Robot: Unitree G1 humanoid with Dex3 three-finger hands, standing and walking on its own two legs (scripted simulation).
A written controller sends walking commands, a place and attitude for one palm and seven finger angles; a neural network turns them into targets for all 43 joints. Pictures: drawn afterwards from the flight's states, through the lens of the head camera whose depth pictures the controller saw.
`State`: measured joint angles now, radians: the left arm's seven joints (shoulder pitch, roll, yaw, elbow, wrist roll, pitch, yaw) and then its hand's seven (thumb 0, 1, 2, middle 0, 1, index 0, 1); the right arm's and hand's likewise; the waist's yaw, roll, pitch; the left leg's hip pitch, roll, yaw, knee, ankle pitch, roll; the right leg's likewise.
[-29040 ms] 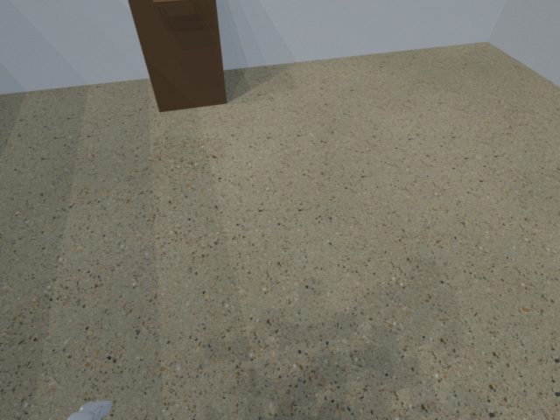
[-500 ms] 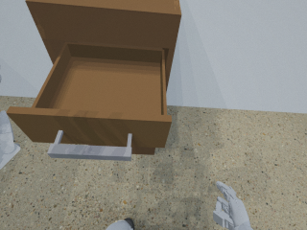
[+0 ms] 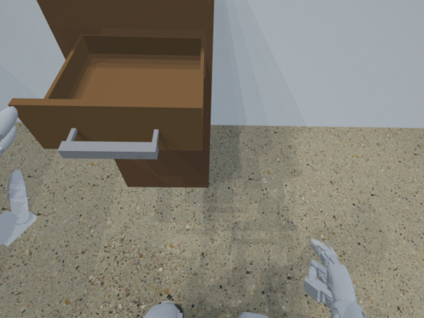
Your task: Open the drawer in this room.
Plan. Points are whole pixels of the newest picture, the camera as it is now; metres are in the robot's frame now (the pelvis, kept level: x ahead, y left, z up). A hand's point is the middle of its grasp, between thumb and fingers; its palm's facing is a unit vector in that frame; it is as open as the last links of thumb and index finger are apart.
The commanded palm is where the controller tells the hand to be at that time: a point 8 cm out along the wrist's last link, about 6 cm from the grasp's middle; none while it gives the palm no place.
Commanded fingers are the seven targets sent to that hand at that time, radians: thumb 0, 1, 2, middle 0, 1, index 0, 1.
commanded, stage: stop stepping back and stand still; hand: left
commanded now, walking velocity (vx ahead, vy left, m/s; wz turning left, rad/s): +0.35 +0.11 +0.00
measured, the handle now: (112, 141) +0.45 +0.23 +0.03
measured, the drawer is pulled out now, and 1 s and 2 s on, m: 0.30 0.30 0.30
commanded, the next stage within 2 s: let the arm hang, fingers relaxed in 0.96 s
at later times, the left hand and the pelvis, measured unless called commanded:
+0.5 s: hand out of the picture +0.08 +0.23 +0.22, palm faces +0.50 -0.74 -0.46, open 7.5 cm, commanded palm +0.03 +0.27 +0.22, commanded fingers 0.00 0.90 0.90 -0.20 -0.30 -0.20 -0.30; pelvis -0.08 -0.02 +0.00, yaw +5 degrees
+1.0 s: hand out of the picture +0.07 +0.23 +0.21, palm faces +0.45 -0.78 -0.44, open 7.5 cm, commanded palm +0.00 +0.27 +0.22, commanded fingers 0.00 0.90 0.90 -0.20 -0.30 -0.20 -0.30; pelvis -0.10 -0.02 +0.01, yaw +5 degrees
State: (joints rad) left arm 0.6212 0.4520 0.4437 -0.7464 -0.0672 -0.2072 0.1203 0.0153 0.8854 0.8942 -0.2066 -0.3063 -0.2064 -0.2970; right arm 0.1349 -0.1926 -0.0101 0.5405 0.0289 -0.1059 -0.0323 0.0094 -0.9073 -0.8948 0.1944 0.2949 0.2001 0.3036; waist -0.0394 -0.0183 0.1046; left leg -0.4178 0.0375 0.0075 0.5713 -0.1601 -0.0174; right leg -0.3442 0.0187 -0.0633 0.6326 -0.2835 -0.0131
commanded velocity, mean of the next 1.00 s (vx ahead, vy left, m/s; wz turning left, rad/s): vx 0.11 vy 0.03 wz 0.00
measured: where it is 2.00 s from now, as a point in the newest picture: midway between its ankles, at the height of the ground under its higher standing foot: outside the picture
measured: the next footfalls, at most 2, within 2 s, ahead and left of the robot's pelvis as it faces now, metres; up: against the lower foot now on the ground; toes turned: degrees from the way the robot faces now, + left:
left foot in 0.26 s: -0.05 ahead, +0.11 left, +0.00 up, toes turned +6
right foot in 0.84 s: -0.02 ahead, -0.11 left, +0.00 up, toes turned +4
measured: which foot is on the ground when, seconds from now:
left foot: down 0.00-0.02, up 0.04-0.24, down 0.26-1.00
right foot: down 0.00-0.62, up 0.64-0.82, down 0.84-1.00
